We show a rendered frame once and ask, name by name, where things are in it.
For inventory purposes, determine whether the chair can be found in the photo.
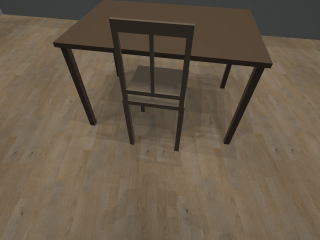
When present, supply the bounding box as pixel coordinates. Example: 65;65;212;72
109;17;195;152

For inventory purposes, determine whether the table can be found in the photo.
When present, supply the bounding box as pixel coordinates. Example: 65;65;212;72
53;0;273;145

